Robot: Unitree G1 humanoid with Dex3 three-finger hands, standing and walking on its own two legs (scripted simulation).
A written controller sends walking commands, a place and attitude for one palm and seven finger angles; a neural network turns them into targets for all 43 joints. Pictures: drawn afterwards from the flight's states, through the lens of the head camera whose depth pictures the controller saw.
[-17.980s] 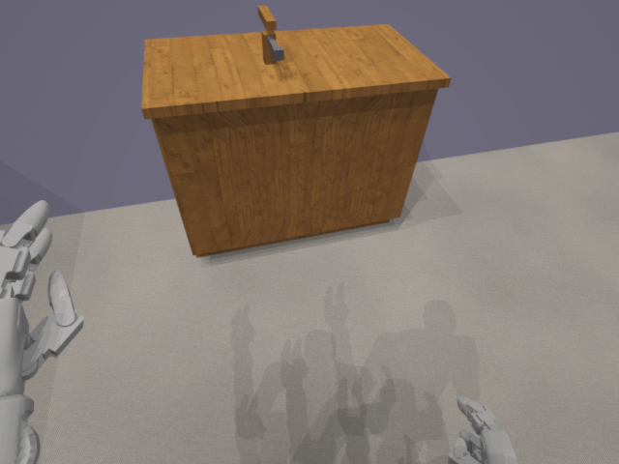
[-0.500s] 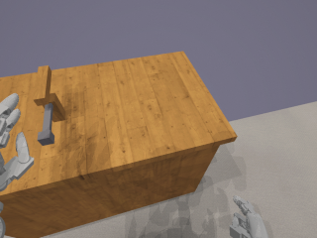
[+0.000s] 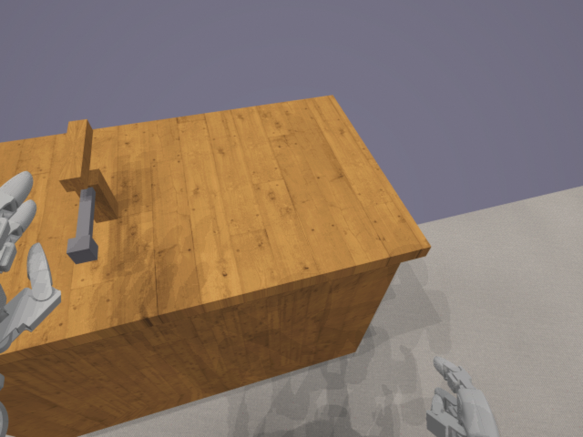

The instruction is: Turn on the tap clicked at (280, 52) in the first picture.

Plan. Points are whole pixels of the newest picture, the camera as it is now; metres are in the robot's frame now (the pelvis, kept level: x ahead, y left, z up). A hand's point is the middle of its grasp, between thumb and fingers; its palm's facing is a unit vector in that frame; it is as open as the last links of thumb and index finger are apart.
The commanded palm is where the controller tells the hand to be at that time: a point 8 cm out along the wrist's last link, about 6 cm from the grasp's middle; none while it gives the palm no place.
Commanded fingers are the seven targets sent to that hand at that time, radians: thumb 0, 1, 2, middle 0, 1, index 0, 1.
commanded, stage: shuffle to correct the standing spot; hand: left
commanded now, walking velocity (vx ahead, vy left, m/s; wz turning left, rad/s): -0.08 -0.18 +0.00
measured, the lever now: (83, 249) +0.34 +0.31 +0.06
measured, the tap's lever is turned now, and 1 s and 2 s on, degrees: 0 0 0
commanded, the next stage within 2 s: come to a stop and stand still in 0.18 s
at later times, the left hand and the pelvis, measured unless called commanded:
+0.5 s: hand out of the picture +0.24 +0.29 +0.21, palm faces +0.43 -0.78 -0.46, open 7.4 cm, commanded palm +0.16 +0.29 +0.19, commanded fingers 0.00 0.90 0.90 -0.20 -0.30 -0.20 -0.30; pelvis -0.01 +0.01 +0.00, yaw -1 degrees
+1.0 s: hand out of the picture +0.20 +0.34 +0.17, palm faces +0.45 -0.84 -0.31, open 7.5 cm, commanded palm +0.14 +0.36 +0.19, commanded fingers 0.00 0.90 0.90 -0.20 -0.30 -0.20 -0.30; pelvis -0.01 +0.08 +0.01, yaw +1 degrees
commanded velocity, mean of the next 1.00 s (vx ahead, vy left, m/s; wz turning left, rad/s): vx -0.02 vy -0.05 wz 0.00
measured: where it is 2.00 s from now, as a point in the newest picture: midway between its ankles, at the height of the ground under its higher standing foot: outside the picture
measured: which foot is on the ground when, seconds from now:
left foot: down 0.00-1.00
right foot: down 0.00-1.00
